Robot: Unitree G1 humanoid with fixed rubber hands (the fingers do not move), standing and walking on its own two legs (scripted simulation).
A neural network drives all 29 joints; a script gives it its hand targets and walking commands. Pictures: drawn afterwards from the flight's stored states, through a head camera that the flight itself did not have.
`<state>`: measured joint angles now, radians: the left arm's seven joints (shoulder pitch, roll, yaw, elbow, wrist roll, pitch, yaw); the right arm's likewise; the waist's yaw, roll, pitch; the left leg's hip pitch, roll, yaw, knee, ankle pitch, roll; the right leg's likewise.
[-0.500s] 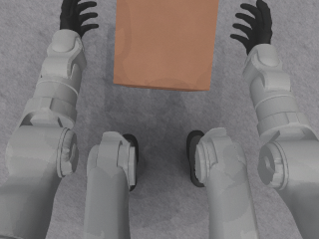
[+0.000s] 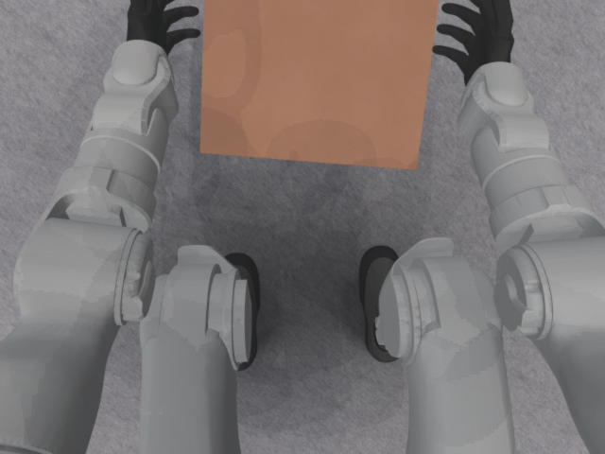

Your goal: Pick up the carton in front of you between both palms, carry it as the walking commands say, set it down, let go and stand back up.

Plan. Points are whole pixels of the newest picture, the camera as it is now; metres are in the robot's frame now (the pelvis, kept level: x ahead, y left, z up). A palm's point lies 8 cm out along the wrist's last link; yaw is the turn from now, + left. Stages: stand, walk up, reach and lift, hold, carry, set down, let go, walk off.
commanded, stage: reach and lift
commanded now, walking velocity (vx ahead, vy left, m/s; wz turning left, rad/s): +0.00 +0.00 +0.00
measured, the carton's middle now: (311, 79) +0.50 +0.00 -0.25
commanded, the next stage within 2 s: none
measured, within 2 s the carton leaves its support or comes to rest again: leaves its support in 0.50 s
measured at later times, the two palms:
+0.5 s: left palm (175, 36) +0.53 +0.14 -0.17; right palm (465, 52) +0.51 -0.16 -0.17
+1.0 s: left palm (56, 9) +0.49 +0.15 +0.02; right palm out of the picture +0.48 -0.15 +0.03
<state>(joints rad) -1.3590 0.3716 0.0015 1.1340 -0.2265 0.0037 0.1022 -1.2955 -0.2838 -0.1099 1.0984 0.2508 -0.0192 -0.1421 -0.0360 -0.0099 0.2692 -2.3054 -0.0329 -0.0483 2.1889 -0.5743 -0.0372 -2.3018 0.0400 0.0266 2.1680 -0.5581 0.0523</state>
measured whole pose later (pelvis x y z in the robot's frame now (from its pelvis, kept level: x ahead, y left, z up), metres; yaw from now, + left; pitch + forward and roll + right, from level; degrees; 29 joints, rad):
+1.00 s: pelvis -0.01 +0.00 +0.09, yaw +1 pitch +42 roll -1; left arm -1.08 0.05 0.40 0.84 0.18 0.30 0.07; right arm -1.03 -0.01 -0.50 0.77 -0.17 0.30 -0.09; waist -0.02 0.00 -0.15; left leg -2.10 -0.12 -0.08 1.88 -0.51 -0.06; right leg -2.09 0.11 0.08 1.86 -0.51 0.08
